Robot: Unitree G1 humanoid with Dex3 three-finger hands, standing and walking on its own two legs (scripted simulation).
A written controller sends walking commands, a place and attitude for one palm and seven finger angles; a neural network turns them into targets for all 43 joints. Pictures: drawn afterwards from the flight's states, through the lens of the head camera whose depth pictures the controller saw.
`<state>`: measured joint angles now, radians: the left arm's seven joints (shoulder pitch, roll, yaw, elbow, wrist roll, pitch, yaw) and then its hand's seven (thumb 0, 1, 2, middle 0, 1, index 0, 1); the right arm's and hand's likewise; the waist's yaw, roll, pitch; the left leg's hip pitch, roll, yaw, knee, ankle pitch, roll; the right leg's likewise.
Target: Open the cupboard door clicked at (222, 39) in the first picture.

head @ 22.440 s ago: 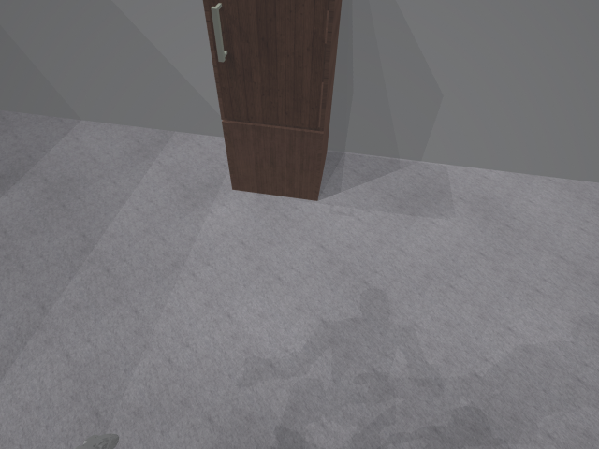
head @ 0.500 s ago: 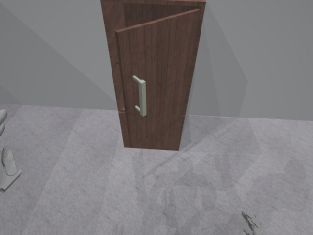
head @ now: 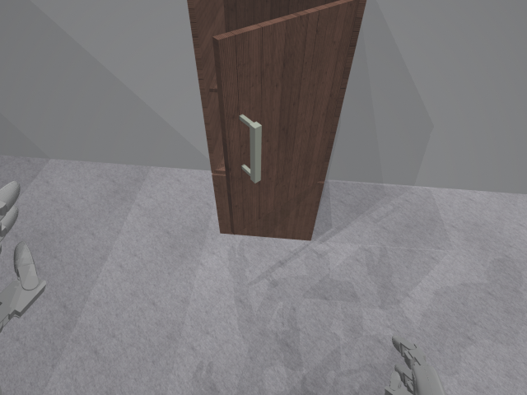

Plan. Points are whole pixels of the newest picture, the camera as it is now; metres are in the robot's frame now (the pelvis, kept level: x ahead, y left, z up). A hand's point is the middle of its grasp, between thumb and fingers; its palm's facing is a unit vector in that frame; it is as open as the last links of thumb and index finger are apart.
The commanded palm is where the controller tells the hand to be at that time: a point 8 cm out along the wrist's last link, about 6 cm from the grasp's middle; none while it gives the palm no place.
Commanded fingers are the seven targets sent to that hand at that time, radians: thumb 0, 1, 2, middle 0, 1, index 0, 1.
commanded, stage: let the arm hang, fingers relaxed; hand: left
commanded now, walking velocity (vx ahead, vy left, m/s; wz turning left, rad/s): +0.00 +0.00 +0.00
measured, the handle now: (250, 150) +0.63 +0.07 -0.01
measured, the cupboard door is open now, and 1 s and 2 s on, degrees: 44 44 44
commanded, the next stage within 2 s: look to check the result in 1.12 s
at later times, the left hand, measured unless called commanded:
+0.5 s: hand out of the picture -0.03 +0.19 -0.18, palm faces +0.01 -0.98 -0.21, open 7.2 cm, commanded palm none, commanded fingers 0.00 0.90 0.90 -0.20 -0.30 -0.20 -0.30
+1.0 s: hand out of the picture +0.09 +0.22 -0.15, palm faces +0.01 -0.95 -0.31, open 7.3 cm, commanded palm none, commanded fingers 0.00 0.90 0.90 -0.20 -0.30 -0.20 -0.30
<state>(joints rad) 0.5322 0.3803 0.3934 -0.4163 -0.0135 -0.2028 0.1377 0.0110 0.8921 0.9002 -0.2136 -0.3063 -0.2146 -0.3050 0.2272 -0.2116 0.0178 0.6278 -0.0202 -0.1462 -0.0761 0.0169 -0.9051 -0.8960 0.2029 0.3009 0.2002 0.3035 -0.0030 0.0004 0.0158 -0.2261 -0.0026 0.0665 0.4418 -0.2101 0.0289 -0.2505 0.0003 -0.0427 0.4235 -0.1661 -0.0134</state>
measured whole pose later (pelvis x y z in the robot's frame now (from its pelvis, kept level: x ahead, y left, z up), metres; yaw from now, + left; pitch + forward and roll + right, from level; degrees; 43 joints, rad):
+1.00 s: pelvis +0.01 -0.01 +0.01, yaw +2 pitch -2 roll +0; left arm 0.10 0.27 0.01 1.12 0.02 -0.02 0.00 0.00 0.91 0.90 -0.20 -0.30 -0.20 -0.30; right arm 0.13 -0.27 -0.01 1.12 -0.02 0.00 -0.01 0.01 -0.91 -0.90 0.20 0.30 0.20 0.30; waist -0.01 0.03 0.04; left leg -0.14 -0.01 0.03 0.34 -0.17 0.02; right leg -0.17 -0.01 -0.07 0.37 -0.16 -0.03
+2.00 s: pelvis +0.03 -0.03 +0.00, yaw -2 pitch -1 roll +0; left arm 0.15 0.25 0.03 1.11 0.01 0.02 0.01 0.00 0.91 0.90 -0.20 -0.30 -0.20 -0.30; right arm 0.15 -0.25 -0.01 1.09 -0.02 0.02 -0.03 0.01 -0.91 -0.90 0.20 0.30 0.20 0.30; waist 0.00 0.02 0.06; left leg -0.13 0.04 0.09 0.39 -0.24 -0.02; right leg -0.18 0.05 -0.02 0.39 -0.20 -0.06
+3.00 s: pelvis +0.00 -0.04 -0.01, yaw -34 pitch +0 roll +1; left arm 0.17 0.28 0.07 0.89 0.03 0.06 -0.01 0.00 0.91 0.90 -0.20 -0.30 -0.20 -0.30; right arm 0.15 -0.26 -0.05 0.89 -0.01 0.04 -0.03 0.01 -0.91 -0.90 0.20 0.30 0.20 0.30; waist 0.00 -0.04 0.12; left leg -0.37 0.04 0.04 0.81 -0.46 -0.05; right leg -0.38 0.03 0.12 0.62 -0.24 0.00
